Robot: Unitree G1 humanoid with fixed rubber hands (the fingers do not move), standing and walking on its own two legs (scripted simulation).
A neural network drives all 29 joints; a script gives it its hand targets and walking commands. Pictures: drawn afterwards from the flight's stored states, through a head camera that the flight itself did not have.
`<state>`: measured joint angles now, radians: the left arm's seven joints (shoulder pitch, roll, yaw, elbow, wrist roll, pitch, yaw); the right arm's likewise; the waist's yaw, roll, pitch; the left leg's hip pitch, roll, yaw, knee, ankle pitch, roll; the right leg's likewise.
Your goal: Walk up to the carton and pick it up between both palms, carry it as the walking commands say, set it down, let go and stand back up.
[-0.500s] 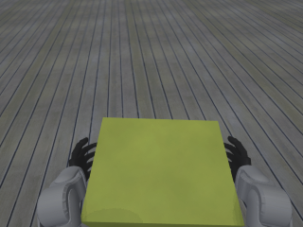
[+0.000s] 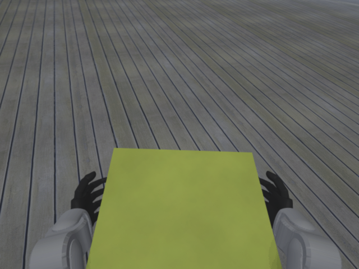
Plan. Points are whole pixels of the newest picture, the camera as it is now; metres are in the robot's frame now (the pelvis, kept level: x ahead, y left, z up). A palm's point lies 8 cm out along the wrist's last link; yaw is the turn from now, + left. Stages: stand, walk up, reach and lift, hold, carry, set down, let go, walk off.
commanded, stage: carry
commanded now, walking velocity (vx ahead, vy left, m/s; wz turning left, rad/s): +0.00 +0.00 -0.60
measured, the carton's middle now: (180, 226) +0.22 +0.02 +0.01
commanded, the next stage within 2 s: none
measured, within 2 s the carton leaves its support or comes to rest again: neither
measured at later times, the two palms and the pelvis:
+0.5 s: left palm (181, 206) +0.24 +0.02 +0.06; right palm out of the picture +0.12 -0.33 +0.05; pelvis -0.04 -0.07 -0.01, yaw -19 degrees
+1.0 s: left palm (213, 202) +0.24 -0.05 +0.07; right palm out of the picture +0.02 -0.34 +0.09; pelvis -0.06 -0.06 +0.00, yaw -36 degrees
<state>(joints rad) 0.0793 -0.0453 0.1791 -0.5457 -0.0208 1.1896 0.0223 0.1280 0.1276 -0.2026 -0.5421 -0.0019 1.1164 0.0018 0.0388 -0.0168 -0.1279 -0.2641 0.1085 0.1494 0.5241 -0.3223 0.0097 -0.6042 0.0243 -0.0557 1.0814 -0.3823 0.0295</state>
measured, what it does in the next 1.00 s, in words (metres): steps on the spot, turning right: right foot, then left foot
